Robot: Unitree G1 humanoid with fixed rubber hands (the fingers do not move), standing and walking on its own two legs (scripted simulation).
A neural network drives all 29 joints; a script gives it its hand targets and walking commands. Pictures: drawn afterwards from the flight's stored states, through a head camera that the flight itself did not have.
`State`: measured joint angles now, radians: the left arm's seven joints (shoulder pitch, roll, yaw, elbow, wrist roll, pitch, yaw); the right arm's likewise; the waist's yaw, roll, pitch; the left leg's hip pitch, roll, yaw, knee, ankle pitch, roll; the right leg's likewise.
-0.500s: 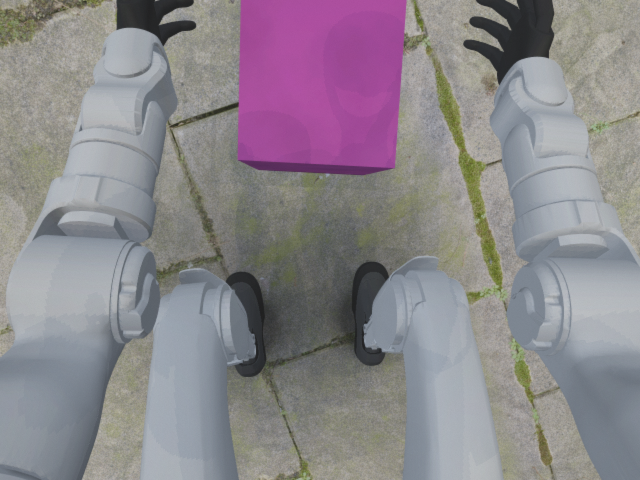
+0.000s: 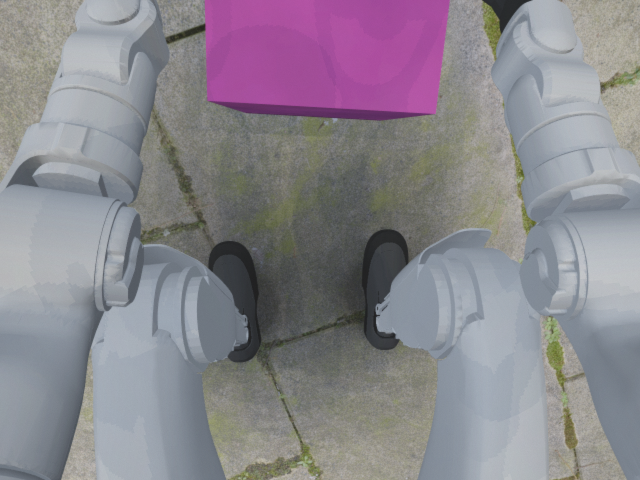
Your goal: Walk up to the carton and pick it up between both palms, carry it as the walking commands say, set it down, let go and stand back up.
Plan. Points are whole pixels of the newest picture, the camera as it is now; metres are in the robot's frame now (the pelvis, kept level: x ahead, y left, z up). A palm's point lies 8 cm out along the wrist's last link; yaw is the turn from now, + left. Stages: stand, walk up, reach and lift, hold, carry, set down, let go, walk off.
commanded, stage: reach and lift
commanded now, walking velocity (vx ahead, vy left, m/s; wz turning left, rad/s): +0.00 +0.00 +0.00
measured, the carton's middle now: (322, 14) +0.54 -0.03 -0.27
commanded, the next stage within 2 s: none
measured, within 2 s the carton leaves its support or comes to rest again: leaves its support in 1.62 s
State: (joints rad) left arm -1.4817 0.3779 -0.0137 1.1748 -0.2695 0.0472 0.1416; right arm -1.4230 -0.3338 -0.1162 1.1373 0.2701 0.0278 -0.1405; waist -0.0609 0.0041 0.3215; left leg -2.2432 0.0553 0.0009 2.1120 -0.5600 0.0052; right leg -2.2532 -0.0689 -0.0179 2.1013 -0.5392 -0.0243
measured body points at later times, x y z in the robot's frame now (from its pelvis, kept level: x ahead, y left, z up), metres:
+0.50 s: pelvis +0.00 +0.00 -0.01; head +0.37 -0.01 +0.23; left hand +0.57 +0.14 -0.20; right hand +0.54 -0.21 -0.20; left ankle +0.11 +0.12 -0.36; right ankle +0.12 -0.12 -0.36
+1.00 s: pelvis -0.01 +0.00 -0.01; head +0.38 -0.01 +0.22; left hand +0.57 +0.12 -0.20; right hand +0.54 -0.18 -0.20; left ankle +0.11 +0.13 -0.36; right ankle +0.12 -0.12 -0.36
